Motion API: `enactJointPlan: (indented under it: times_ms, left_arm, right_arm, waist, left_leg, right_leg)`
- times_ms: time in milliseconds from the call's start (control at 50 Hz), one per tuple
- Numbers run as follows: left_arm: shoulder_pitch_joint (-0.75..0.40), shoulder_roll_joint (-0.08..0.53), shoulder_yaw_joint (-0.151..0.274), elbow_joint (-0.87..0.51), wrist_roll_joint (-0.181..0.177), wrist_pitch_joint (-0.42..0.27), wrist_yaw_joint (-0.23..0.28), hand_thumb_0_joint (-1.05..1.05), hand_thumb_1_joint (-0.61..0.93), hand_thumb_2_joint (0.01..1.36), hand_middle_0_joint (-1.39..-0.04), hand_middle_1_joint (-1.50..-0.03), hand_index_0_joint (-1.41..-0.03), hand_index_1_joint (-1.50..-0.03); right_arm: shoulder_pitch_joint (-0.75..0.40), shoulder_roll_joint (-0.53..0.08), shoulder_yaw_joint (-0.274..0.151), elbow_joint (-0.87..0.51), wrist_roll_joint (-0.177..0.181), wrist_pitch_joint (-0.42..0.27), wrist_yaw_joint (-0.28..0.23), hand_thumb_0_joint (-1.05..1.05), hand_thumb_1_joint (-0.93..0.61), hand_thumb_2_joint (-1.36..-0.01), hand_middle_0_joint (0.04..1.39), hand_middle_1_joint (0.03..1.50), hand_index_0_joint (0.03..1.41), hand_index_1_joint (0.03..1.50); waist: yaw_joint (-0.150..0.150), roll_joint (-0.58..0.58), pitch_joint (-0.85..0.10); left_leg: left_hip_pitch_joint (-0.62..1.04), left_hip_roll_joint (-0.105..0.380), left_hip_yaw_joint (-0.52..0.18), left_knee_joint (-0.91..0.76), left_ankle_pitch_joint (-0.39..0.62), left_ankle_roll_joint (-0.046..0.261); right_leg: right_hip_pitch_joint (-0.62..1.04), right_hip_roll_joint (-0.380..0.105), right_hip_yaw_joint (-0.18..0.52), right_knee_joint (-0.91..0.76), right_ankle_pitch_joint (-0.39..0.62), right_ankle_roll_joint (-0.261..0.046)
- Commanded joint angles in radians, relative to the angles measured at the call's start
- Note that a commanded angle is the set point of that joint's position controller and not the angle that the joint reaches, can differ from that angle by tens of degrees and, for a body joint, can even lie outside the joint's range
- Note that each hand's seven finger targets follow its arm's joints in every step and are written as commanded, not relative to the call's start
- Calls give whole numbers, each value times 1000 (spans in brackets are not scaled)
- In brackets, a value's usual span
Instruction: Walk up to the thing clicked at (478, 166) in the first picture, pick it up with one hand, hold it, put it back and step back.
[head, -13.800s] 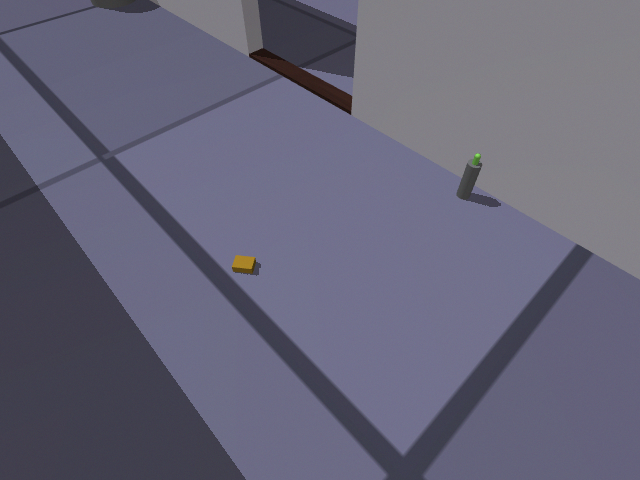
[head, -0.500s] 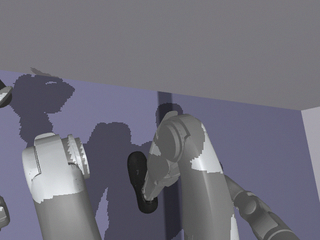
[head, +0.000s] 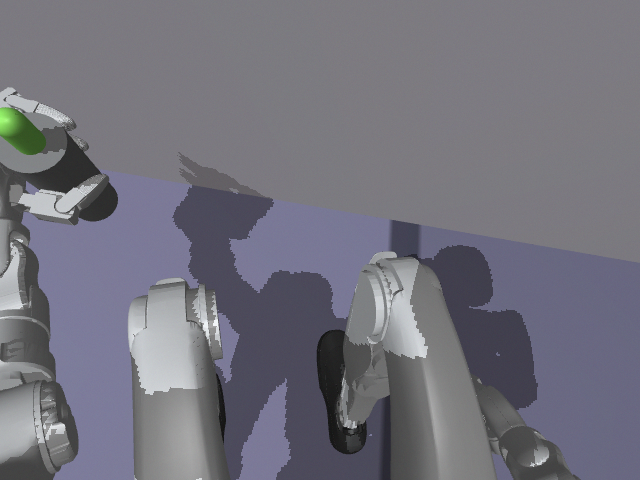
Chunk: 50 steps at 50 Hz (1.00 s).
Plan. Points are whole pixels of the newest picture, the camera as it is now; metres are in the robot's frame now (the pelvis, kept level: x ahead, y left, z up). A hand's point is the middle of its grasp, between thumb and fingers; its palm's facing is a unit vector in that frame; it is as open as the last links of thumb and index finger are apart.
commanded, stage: settle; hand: left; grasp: from the side
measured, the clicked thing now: (60, 169) +0.44 +0.26 -0.05
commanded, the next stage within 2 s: lift in 0.94 s
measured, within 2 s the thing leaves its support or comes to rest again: neither
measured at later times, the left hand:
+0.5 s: hand (49, 136) +0.45 +0.25 +0.01, palm faces +0.15 -0.99 -0.03, open 8.7 cm
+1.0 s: hand (44, 115) +0.46 +0.25 +0.03, palm faces +0.17 -0.98 -0.03, open 8.8 cm
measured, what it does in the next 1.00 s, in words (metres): rises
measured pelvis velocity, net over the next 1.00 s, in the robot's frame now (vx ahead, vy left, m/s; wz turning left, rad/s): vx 0.01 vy -0.01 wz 0.08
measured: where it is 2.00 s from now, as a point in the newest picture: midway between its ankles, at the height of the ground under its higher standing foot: (277, 433)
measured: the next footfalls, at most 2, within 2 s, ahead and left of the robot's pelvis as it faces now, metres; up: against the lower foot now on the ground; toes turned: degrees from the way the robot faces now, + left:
none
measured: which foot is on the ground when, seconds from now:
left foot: down 0.00-1.00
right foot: down 0.00-1.00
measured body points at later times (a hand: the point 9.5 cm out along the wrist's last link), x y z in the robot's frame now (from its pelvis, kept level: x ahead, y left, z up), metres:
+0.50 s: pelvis +0.01 -0.01 +0.04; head +0.21 +0.06 +0.43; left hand +0.44 +0.31 +0.01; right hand +0.17 -0.27 -0.08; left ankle +0.08 +0.11 -0.30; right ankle +0.12 -0.12 -0.30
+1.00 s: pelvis +0.01 -0.01 +0.06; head +0.21 +0.05 +0.45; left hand +0.44 +0.30 +0.04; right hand +0.15 -0.27 -0.07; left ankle +0.08 +0.11 -0.30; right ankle +0.12 -0.12 -0.30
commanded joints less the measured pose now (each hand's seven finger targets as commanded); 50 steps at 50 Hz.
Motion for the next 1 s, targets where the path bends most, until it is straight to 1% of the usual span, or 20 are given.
enactJointPlan:
  times_ms: [0, 20, 120, 200, 220, 280, 300, 460, 520, 580, 600, 620, 660, 680, 720, 780, 820, 920, 940, 980]
  left_arm:
    - [-270, 163, 26, -168, -37, -44, -21, 0, 322, 1291, -1367, -1450, -1361, -1467]
    - [-315, 187, 56, -237, -42, -50, -25, 0, 328, 1305, -1352, -1449, -1345, -1467]
    - [-306, 167, 49, -217, -34, -35, -41, 0, 295, 1287, -1370, -1442, -1361, -1461]
    - [-293, 174, 72, -208, -32, -20, -50, 0, 278, 1283, -1379, -1442, -1371, -1461]
    - [-294, 141, 53, -193, -34, -16, -52, 0, 270, 1282, -1376, -1442, -1368, -1461]
    - [-307, 146, 71, -188, -28, -8, -48, 0, 273, 1268, -1376, -1429, -1368, -1448]
    - [-299, 116, 55, -184, -31, -7, -49, 0, 274, 1275, -1379, -1430, -1370, -1449]
    - [-325, 91, 44, -189, -17, -4, -46, 0, 297, 1294, -1372, -1431, -1361, -1451]
    - [-356, 118, 61, -209, -13, -10, -38, 0, 291, 1316, -1382, -1444, -1370, -1468]
    - [-343, 79, 37, -169, -4, -11, -32, 0, 263, 1336, -1389, -1459, -1375, -1485]
    - [-394, 131, 70, -246, -7, -21, -28, 0, 253, 1327, -1391, -1456, -1377, -1483]
    - [-334, 108, 59, -159, 0, -11, -28, 0, 265, 1331, -1401, -1455, -1386, -1483]
    - [-382, 90, 41, -207, -7, -17, -33, 0, 284, 1344, -1389, -1453, -1373, -1482]
    - [-360, 101, 59, -172, -4, -12, -31, 0, 294, 1344, -1391, -1454, -1377, -1481]
    - [-351, 71, 36, -131, -1, -8, -27, 0, 289, 1354, -1391, -1463, -1377, -1490]
    - [-385, 100, 52, -176, 6, -19, -19, 0, 288, 1332, -1380, -1436, -1366, -1463]
    - [-354, 72, 44, -131, 6, -15, -22, 0, 303, 1345, -1378, -1439, -1364, -1466]
    - [-408, 101, 62, -181, 3, -27, -15, 0, 272, 1341, -1375, -1435, -1361, -1463]
    - [-384, 70, 51, -144, 0, -25, -16, 0, 268, 1343, -1374, -1440, -1361, -1467]
    - [-381, 82, 62, -132, 6, -26, -12, 0, 280, 1341, -1344, -1414, -1328, -1444]
  right_arm:
    - [98, -241, -118, -58, 23, -23, -37, 0, -894, -898, 200, 300, 200, 300]
    - [122, -238, -123, -51, 23, -25, -40, 0, -889, -898, 200, 300, 199, 300]
    - [129, -219, -141, -55, 34, -34, -52, 0, -899, -900, 200, 300, 199, 300]
    - [139, -212, -157, -57, 42, -42, -60, 0, -901, -900, 200, 300, 199, 300]
    - [141, -209, -158, -51, 43, -43, -61, 0, -901, -900, 200, 300, 199, 300]
    - [142, -209, -169, -51, 46, -49, -64, 0, -900, -900, 200, 300, 199, 300]
    - [144, -204, -168, -54, 46, -50, -63, 0, -899, -900, 200, 300, 199, 300]
    - [154, -196, -186, -50, 48, -62, -69, 0, -896, -900, 200, 300, 199, 300]
    - [162, -194, -190, -45, 48, -64, -70, 0, -898, -901, 200, 300, 199, 300]
    - [160, -179, -187, -49, 45, -66, -71, 0, -900, -902, 199, 300, 199, 300]
    - [166, -182, -194, -45, 46, -67, -71, 0, -902, -902, 199, 300, 199, 300]
    - [163, -181, -192, -45, 44, -66, -72, 0, -901, -902, 199, 300, 199, 300]
    - [176, -178, -194, -42, 45, -68, -71, 0, -901, -903, 199, 300, 199, 300]
    - [173, -184, -200, -42, 48, -69, -74, 0, -897, -901, 199, 300, 199, 300]
    - [166, -179, -197, -47, 48, -71, -72, 0, -897, -901, 199, 300, 199, 300]
    - [171, -180, -197, -46, 50, -70, -71, 0, -897, -901, 199, 300, 199, 300]
    - [172, -183, -200, -45, 53, -70, -70, 0, -893, -901, 199, 300, 199, 300]
    - [194, -173, -198, -34, 49, -75, -71, 0, -896, -901, 199, 300, 199, 300]
    - [191, -172, -196, -31, 48, -73, -70, 0, -898, -902, 199, 300, 199, 300]
    - [192, -172, -200, -29, 47, -74, -70, 0, -891, -901, 199, 300, 199, 300]
  waist:
    - [-18, 207, -642]
    - [-16, 199, -677]
    - [-4, 205, -701]
    - [19, 175, -743]
    - [14, 180, -724]
    - [19, 197, -709]
    - [15, 195, -708]
    - [15, 199, -728]
    - [21, 199, -735]
    - [11, 169, -720]
    - [26, 173, -752]
    - [24, 162, -743]
    - [11, 165, -762]
    - [23, 153, -750]
    - [16, 147, -713]
    - [32, 197, -731]
    - [26, 186, -718]
    - [23, 166, -753]
    - [21, 167, -736]
    - [20, 145, -732]
  left_leg:
    - [364, -11, 41, -332, 69, 1]
    - [374, -12, 48, -326, 95, 3]
    - [392, -11, 65, -355, 115, 1]
    - [407, -14, 77, -366, 131, 5]
    - [414, -14, 79, -372, 137, 3]
    - [443, -12, 72, -394, 135, -1]
    - [444, -13, 73, -398, 138, -2]
    - [504, -15, 77, -435, 158, -5]
    - [512, -15, 75, -444, 154, -4]
    - [487, -18, 85, -451, 132, 1]
    - [493, -19, 87, -455, 124, 2]
    - [494, -21, 91, -454, 123, 3]
    - [502, -21, 93, -453, 131, 3]
    - [504, -22, 90, -462, 124, 4]
    - [485, -22, 93, -467, 107, 6]
    - [542, -19, 76, -498, 114, -5]
    - [563, -18, 62, -511, 114, -7]
    - [536, -23, 89, -489, 141, 1]
    - [544, -22, 88, -491, 145, -1]
    - [527, -23, 93, -494, 131, 3]
  right_leg:
    - [375, 54, -2, -212, 90, -33]
    - [410, 53, 5, -219, 116, -30]
    - [437, 48, 27, -240, 117, -33]
    - [463, 46, 42, -262, 122, -32]
    - [452, 44, 43, -263, 125, -35]
    - [413, 44, 39, -264, 116, -40]
    - [424, 42, 39, -266, 118, -40]
    - [429, 36, 50, -290, 128, -43]
    - [427, 35, 54, -296, 122, -44]
    - [455, 35, 60, -319, 104, -40]
    - [465, 36, 65, -322, 95, -40]
    - [472, 35, 66, -328, 94, -38]
    - [479, 36, 68, -330, 105, -39]
    - [460, 36, 67, -333, 95, -41]
    - [455, 36, 67, -341, 81, -39]
    - [424, 33, 62, -325, 85, -47]
    - [406, 31, 57, -323, 89, -47]
    - [469, 33, 71, -342, 107, -42]
    - [459, 32, 69, -340, 110, -43]
    - [477, 33, 71, -353, 99, -39]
